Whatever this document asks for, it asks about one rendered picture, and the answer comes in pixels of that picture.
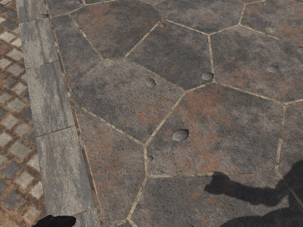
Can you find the robot left hand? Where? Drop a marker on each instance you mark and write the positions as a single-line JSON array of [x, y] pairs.
[[58, 221]]

